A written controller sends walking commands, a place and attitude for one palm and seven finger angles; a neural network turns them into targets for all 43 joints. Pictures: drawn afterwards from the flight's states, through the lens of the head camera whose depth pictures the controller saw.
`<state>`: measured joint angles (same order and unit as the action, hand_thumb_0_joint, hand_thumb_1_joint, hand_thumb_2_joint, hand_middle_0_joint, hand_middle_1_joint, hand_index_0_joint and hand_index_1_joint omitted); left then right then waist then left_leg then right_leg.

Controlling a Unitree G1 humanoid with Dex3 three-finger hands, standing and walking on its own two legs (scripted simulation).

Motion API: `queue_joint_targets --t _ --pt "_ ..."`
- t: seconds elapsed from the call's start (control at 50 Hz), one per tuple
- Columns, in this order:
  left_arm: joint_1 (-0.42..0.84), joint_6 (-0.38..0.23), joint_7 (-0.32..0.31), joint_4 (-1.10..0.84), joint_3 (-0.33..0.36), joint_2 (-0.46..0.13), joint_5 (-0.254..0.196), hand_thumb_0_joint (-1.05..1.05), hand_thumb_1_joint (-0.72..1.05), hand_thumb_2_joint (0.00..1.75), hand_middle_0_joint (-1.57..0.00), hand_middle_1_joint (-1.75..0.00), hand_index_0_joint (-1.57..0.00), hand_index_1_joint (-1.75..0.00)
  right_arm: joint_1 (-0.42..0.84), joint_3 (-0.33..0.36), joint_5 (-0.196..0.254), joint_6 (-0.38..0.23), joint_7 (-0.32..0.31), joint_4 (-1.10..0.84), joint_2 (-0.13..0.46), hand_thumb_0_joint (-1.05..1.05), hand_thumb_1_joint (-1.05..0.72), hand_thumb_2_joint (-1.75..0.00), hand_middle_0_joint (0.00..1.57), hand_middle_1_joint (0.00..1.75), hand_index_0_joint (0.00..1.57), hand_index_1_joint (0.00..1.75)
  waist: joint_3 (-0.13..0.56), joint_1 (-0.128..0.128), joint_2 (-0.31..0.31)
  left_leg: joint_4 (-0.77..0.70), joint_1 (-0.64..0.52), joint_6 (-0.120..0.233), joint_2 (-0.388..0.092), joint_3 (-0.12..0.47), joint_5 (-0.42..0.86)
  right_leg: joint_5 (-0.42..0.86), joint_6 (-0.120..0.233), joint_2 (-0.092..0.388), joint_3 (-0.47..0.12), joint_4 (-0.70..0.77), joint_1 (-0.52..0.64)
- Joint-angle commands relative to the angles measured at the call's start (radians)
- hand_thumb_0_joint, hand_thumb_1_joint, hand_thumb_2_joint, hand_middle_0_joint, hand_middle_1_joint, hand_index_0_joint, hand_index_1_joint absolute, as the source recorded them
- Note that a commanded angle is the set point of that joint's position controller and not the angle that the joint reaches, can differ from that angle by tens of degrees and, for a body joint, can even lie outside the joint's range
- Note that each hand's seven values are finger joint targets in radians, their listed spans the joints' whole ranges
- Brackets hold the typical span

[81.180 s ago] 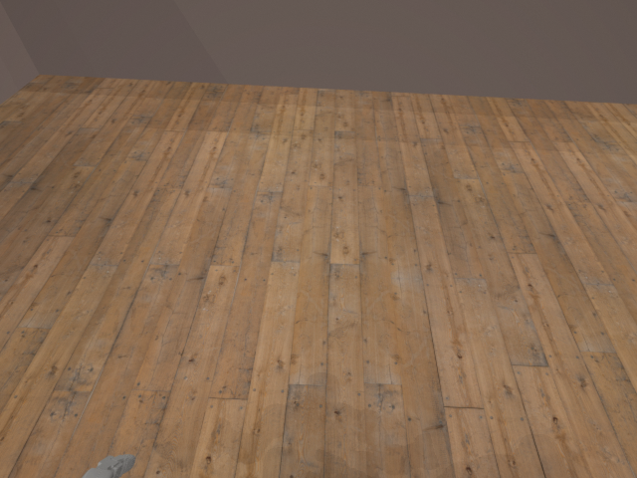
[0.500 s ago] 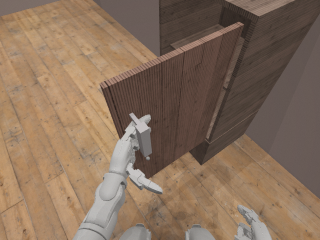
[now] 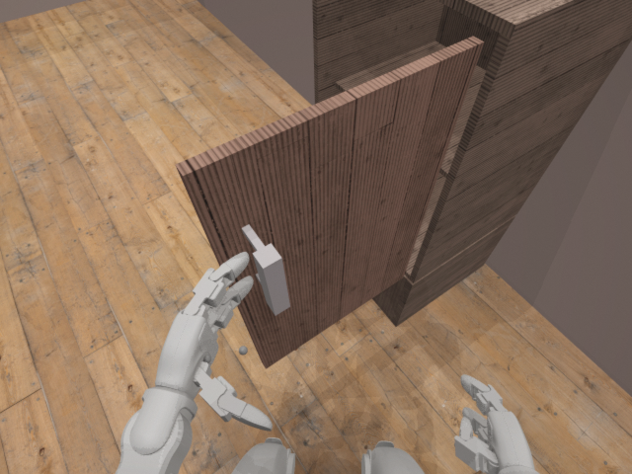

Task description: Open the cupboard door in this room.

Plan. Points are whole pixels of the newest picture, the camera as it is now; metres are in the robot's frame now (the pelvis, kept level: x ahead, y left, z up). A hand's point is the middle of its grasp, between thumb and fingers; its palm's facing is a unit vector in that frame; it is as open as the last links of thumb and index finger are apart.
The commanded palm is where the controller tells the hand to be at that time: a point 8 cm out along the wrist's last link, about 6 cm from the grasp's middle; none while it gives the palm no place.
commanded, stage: slide the hand sideways off the handle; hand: left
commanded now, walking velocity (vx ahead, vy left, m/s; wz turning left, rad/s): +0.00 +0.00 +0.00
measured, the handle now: (264, 270) +0.35 +0.09 +0.05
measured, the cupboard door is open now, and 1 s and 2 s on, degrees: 90 90 90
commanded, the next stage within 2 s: draw the hand back to the body in 0.36 s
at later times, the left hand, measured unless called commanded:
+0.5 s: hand (192, 382) +0.22 +0.15 +0.04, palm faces -0.16 -0.99 -0.01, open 16.3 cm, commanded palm +0.20 +0.22 +0.06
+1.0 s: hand (101, 371) +0.20 +0.20 +0.13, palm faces -0.07 -0.99 -0.11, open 16.0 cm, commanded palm +0.18 +0.27 +0.14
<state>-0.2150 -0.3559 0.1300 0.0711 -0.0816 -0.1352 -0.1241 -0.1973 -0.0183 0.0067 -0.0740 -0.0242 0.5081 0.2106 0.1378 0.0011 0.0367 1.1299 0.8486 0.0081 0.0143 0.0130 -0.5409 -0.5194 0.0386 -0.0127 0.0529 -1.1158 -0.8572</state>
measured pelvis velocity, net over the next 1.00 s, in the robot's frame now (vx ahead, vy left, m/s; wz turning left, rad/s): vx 0.01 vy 0.03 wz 0.00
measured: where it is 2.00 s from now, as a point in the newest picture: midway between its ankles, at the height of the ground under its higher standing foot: outside the picture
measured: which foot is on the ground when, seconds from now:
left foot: down 0.00-1.00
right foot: down 0.00-1.00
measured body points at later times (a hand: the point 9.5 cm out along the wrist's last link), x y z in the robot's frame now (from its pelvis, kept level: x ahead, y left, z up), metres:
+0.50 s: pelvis +0.00 +0.00 -0.01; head +0.06 +0.00 +0.43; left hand +0.22 +0.20 +0.05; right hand +0.19 -0.23 -0.09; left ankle +0.01 +0.11 -0.65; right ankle +0.01 -0.10 -0.65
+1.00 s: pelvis +0.01 +0.03 +0.03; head +0.02 +0.03 +0.48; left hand +0.20 +0.26 +0.13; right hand +0.19 -0.20 -0.03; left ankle +0.01 +0.11 -0.65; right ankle +0.01 -0.10 -0.65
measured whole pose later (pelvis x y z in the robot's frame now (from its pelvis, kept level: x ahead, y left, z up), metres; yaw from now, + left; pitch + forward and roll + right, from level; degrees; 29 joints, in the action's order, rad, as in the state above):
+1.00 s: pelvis +0.01 +0.03 +0.03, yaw +0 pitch +8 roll -3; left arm -0.51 -0.18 0.25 -0.30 0.14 -0.30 -0.26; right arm -0.27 -0.04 0.04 -0.16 -0.09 0.47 0.24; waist 0.13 0.01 0.05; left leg 0.99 0.62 0.04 0.01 0.03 -0.51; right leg -0.46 0.00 -0.02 0.06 -0.92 -0.60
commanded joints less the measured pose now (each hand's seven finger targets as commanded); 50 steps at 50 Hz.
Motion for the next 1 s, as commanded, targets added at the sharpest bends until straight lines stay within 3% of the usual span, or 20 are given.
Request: queue_joint_targets --t 0.0,0.04,0.1,0.18,0.24,0.34,0.44,0.5,0.52,0.56,0.6,0.66,0.72,0.78,0.86,0.94,0.96,0.98 --pt "0.015 -0.074 0.017 -0.232 0.143 -0.111 -0.048 0.00 -0.50 0.30 -0.15 -0.30 -0.15 -0.30 0.033 0.047 0.003 -0.058 -0.013 -0.154 0.114 0.00 -0.90 -0.90 0.20 0.30 0.20 0.30 0.263 0.004 -0.074 -0.115 -0.067 0.000 0.020 0.010 0.267 0.350 -0.018 0.008 -0.074 0.167 0.256" --pt "-0.036 -0.079 0.037 -0.261 0.160 -0.117 -0.064 0.00 -0.50 0.30 -0.15 -0.30 -0.15 -0.30 0.036 0.047 0.005 -0.062 -0.012 -0.161 0.112 0.00 -0.90 -0.90 0.20 0.30 0.20 0.30 0.274 0.012 -0.049 -0.111 -0.064 -0.003 0.022 0.005 0.276 0.380 -0.023 0.014 -0.083 0.163 0.274" --pt "-0.063 -0.081 0.065 -0.278 0.182 -0.138 -0.085 0.00 -0.50 0.30 -0.15 -0.30 -0.15 -0.30 0.029 0.049 0.005 -0.068 -0.017 -0.163 0.118 0.00 -0.90 -0.90 0.20 0.30 0.20 0.30 0.268 -0.002 -0.086 -0.094 -0.037 -0.002 0.020 0.012 0.272 0.398 -0.032 0.018 -0.099 0.167 0.281" --pt "-0.064 -0.096 0.108 -0.275 0.226 -0.170 -0.114 0.00 -0.50 0.30 -0.15 -0.30 -0.15 -0.30 0.028 0.050 0.007 -0.079 -0.027 -0.156 0.124 0.00 -0.90 -0.90 0.20 0.30 0.20 0.30 0.236 -0.018 -0.091 -0.067 0.007 -0.006 0.020 0.011 0.230 0.357 -0.044 0.028 -0.124 0.178 0.259" --pt "-0.077 -0.111 0.149 -0.303 0.219 -0.173 -0.129 0.00 -0.50 0.30 -0.15 -0.30 -0.15 -0.30 0.030 0.052 0.009 -0.094 -0.031 -0.156 0.132 0.00 -0.90 -0.90 0.20 0.30 0.20 0.30 0.245 -0.023 -0.039 -0.057 -0.007 -0.004 0.019 0.014 0.233 0.333 -0.038 0.024 -0.120 0.169 0.229" --pt "-0.113 -0.097 0.203 -0.340 0.192 -0.163 -0.163 0.00 -0.50 0.30 -0.15 -0.30 -0.15 -0.30 0.023 0.054 0.014 -0.114 -0.039 -0.164 0.139 0.00 -0.90 -0.90 0.20 0.30 0.20 0.30 0.261 -0.032 -0.025 -0.056 -0.033 0.000 0.016 0.024 0.246 0.315 -0.037 0.015 -0.095 0.157 0.197" --pt "-0.086 -0.069 0.171 -0.332 0.188 -0.163 -0.148 0.00 -0.50 0.30 -0.15 -0.30 -0.15 -0.30 0.029 0.054 0.013 -0.125 -0.044 -0.170 0.144 0.00 -0.90 -0.90 0.20 0.30 0.20 0.30 0.213 -0.029 -0.034 -0.067 -0.027 0.000 0.011 0.033 0.192 0.168 -0.024 0.001 -0.061 0.150 0.120" --pt "-0.118 -0.048 0.127 -0.440 0.276 -0.255 -0.143 0.00 -0.50 0.30 -0.15 -0.30 -0.15 -0.30 0.024 0.056 0.017 -0.118 -0.049 -0.191 0.146 0.00 -0.90 -0.90 0.20 0.30 0.20 0.30 0.284 0.010 -0.005 -0.115 -0.092 0.000 0.011 0.036 0.234 0.195 -0.013 -0.009 -0.050 0.158 0.194" --pt "-0.147 -0.038 0.117 -0.479 0.266 -0.242 -0.138 0.00 -0.50 0.30 -0.15 -0.30 -0.15 -0.30 0.030 0.053 0.019 -0.116 -0.049 -0.205 0.138 0.00 -0.90 -0.90 0.20 0.30 0.20 0.30 0.304 0.018 0.028 -0.135 -0.127 0.000 0.013 0.031 0.253 0.221 -0.013 -0.007 -0.044 0.163 0.214" --pt "-0.171 -0.012 0.099 -0.522 0.264 -0.237 -0.136 0.00 -0.50 0.30 -0.15 -0.30 -0.15 -0.30 0.020 0.050 0.027 -0.107 -0.048 -0.212 0.130 0.00 -0.90 -0.90 0.20 0.30 0.20 0.30 0.289 0.014 0.043 -0.174 -0.177 -0.003 0.011 0.034 0.279 0.254 -0.014 -0.014 -0.020 0.177 0.232" --pt "-0.217 0.017 0.093 -0.506 0.281 -0.239 -0.144 0.00 -0.50 0.30 -0.15 -0.30 -0.15 -0.30 0.017 0.047 0.029 -0.098 -0.050 -0.208 0.128 0.00 -0.90 -0.90 0.20 0.30 0.20 0.30 0.263 0.008 0.005 -0.194 -0.177 -0.002 0.009 0.038 0.292 0.267 -0.016 -0.020 -0.012 0.201 0.263" --pt "-0.220 0.051 0.109 -0.470 0.244 -0.202 -0.150 0.00 -0.50 0.30 -0.15 -0.30 -0.15 -0.30 0.021 0.037 0.036 -0.095 -0.051 -0.209 0.132 0.00 -0.90 -0.90 0.20 0.30 0.20 0.30 0.143 -0.019 -0.004 -0.230 -0.175 -0.005 0.004 0.043 0.222 0.204 -0.024 -0.022 0.002 0.245 0.228" --pt "-0.226 0.078 0.137 -0.438 0.240 -0.202 -0.164 0.00 -0.50 0.30 -0.15 -0.30 -0.15 -0.30 0.028 0.030 0.037 -0.102 -0.057 -0.213 0.144 0.00 -0.90 -0.90 0.20 0.30 0.20 0.30 0.076 -0.028 -0.038 -0.253 -0.175 -0.002 0.002 0.047 0.172 0.142 -0.026 -0.021 -0.002 0.288 0.224" --pt "-0.201 0.082 0.157 -0.487 0.283 -0.247 -0.178 0.00 -0.50 0.30 -0.15 -0.30 -0.15 -0.30 0.019 0.027 0.037 -0.115 -0.066 -0.217 0.151 0.00 -0.90 -0.90 0.20 0.30 0.20 0.30 0.095 -0.020 -0.018 -0.283 -0.224 -0.006 -0.002 0.058 0.180 0.145 -0.022 -0.023 0.007 0.298 0.249" --pt "-0.201 0.072 0.160 -0.599 0.320 -0.281 -0.194 0.00 -0.47 0.32 -0.15 -0.30 -0.15 -0.30 0.015 0.021 0.037 -0.138 -0.067 -0.216 0.145 0.00 -0.90 -0.90 0.20 0.30 0.20 0.30 0.149 0.001 0.056 -0.315 -0.309 -0.016 -0.006 0.065 0.280 0.233 -0.017 -0.028 0.022 0.292 0.304" --pt "-0.230 0.096 0.152 -0.596 0.332 -0.275 -0.196 0.00 -0.32 0.37 -0.16 -0.30 -0.16 -0.30 0.010 0.019 0.041 -0.150 -0.062 -0.197 0.139 0.00 -0.90 -0.90 0.20 0.30 0.20 0.30 0.101 0.001 0.074 -0.341 -0.337 -0.026 -0.012 0.070 0.331 0.272 -0.019 -0.031 0.034 0.312 0.325" --pt "-0.225 0.142 -0.020 -0.672 0.358 -0.392 -0.031 0.00 -0.29 0.39 -0.16 -0.30 -0.16 -0.30 0.018 0.020 0.023 -0.134 -0.086 -0.202 0.137 0.00 -0.90 -0.90 0.20 0.30 0.20 0.30 0.108 0.055 0.099 -0.414 -0.354 -0.014 -0.028 0.064 0.318 0.245 -0.008 -0.004 -0.022 0.377 0.373" --pt "-0.303 0.185 -0.098 -0.650 0.300 -0.284 -0.012 0.00 -0.26 0.40 -0.16 -0.30 -0.16 -0.30 0.009 0.012 0.017 -0.127 -0.092 -0.201 0.114 0.00 -0.90 -0.90 0.20 0.30 0.20 0.30 0.044 0.026 0.085 -0.437 -0.356 -0.016 -0.029 0.063 0.288 0.230 -0.011 0.000 -0.012 0.404 0.364"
